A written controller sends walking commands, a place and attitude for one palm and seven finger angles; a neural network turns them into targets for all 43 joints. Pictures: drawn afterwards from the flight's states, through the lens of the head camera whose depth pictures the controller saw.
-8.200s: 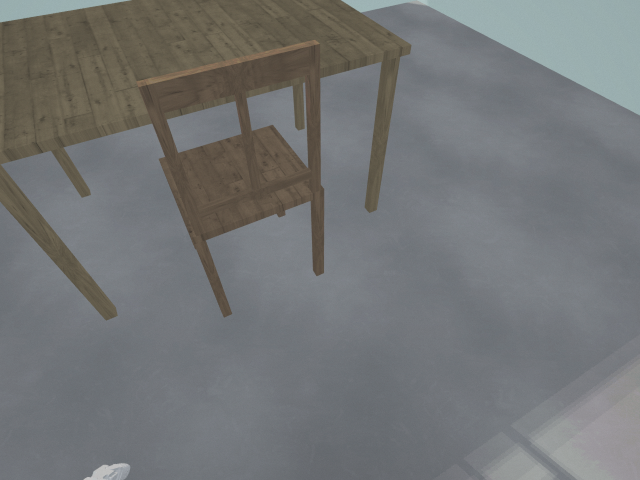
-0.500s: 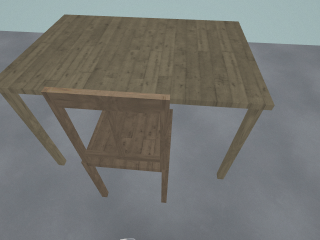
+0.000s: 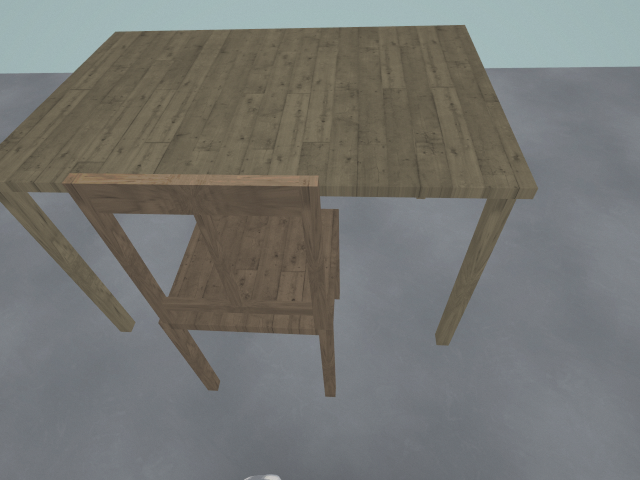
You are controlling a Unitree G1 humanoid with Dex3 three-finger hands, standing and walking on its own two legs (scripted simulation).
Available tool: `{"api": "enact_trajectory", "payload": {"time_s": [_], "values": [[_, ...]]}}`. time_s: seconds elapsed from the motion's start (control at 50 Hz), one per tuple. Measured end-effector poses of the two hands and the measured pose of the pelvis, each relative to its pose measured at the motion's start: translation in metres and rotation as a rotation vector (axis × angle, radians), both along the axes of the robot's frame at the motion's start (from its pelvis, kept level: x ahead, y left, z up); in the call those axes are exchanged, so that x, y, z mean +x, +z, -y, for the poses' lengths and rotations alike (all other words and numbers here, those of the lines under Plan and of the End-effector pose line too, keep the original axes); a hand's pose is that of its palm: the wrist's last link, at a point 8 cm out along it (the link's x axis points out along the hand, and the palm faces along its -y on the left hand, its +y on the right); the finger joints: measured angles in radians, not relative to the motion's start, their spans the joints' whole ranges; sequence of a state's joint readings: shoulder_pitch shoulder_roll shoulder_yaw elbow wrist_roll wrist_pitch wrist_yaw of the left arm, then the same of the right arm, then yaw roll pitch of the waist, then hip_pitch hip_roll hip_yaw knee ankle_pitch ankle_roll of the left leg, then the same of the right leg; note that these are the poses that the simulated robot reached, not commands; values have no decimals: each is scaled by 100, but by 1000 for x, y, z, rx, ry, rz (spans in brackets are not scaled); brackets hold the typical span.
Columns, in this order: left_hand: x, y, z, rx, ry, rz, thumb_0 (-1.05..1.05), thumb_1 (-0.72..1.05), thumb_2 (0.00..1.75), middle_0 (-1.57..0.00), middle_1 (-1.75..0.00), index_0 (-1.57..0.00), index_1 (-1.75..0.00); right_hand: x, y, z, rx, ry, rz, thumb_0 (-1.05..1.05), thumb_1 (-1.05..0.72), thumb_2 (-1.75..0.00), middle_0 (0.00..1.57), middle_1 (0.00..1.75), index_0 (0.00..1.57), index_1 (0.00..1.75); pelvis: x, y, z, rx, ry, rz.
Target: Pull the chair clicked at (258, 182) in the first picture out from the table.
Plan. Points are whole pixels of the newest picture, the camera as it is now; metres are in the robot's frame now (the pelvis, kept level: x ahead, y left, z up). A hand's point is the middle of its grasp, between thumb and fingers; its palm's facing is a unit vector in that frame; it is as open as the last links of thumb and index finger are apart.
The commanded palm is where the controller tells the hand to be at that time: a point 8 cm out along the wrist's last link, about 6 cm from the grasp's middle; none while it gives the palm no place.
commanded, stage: come to a stop and stand still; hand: left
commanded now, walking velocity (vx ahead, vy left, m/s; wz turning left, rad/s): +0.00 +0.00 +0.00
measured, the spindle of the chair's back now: (221, 263) +0.49 +0.23 -0.10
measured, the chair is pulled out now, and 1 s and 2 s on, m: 0.00 0.00 0.00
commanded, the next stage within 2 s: look again from close up in 0.96 s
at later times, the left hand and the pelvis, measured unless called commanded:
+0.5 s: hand out of the picture +0.00 +0.20 -0.17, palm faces +0.03 -0.97 -0.26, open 7.3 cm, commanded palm none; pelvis -0.03 +0.00 +0.00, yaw +1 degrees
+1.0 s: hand out of the picture -0.05 +0.21 -0.17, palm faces +0.03 -0.98 -0.20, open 7.4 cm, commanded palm none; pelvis -0.05 +0.03 +0.01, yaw +0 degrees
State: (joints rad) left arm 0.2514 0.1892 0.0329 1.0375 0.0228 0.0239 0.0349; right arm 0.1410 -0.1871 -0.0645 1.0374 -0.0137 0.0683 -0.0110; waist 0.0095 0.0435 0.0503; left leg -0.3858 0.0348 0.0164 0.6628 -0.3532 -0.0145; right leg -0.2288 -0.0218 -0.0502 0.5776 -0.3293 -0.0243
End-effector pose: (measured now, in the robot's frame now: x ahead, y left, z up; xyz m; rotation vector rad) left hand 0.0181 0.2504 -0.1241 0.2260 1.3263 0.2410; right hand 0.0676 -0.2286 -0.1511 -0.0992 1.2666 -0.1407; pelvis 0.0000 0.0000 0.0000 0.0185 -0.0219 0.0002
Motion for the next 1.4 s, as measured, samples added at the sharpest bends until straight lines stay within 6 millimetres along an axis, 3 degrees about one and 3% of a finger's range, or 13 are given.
{"api": "enact_trajectory", "payload": {"time_s": [0.16, 0.32, 0.44, 0.56, 0.76, 1.1, 1.22, 1.4], "values": [[-2, -11, 28, -83, -14, 15, 1, 91, 90, -20, -30, -20, -30, -60, 4, 12, -41, -31, -101, 0, -91, -90, 20, 30, 20, 30, -6, 2, 4, -27, 4, -12], [-15, -10, 29, -100, -6, 4, 1, 94, 90, -20, -30, -20, -30, -104, 13, -8, -14, -4, -191, 0, -91, -90, 20, 30, 20, 30, -18, 10, 7, -9, 7, 3], [-27, -7, 13, -51, -38, 29, 1, 92, 90, -20, -30, -20, -30, -100, 6, -6, -14, -17, -104, 0, -91, -90, 20, 30, 20, 30, -28, 2, 1, -24, 15, -5], [-27, -13, -2, -51, -29, 61, 1, 91, 90, -20, -30, -20, -30, -89, 9, -8, -48, -8, -36, 0, -91, -90, 20, 30, 20, 30, -33, -2, -11, -30, 15, 3], [-35, -12, -6, -90, -33, 75, 1, 91, 90, -20, -30, -20, -30, -77, 18, -26, -53, 27, 5, 1, -92, -90, 20, 30, 20, 30, -42, 3, -27, -24, 6, 9], [-86, -12, -4, -99, 2, -81, 1, 91, 90, -20, -30, -20, -30, -104, 11, -38, -19, 11, -99, 0, -91, -90, 20, 30, 20, 30, -46, 6, -32, -17, -3, 4], [-85, -12, 0, -102, 3, -89, 1, 91, 90, -20, -30, -20, -30, -114, 9, -42, 0, -2, -132, 0, -91, -90, 20, 30, 20, 30, -45, 6, -31, -16, -6, 3], [-67, -14, 6, -116, -7, -61, 1, 91, 90, -20, -30, -20, -30, -119, 8, -47, 11, -16, -157, 0, -91, -90, 20, 30, 20, 30, -41, 6, -30, -17, -8, -5]]}}
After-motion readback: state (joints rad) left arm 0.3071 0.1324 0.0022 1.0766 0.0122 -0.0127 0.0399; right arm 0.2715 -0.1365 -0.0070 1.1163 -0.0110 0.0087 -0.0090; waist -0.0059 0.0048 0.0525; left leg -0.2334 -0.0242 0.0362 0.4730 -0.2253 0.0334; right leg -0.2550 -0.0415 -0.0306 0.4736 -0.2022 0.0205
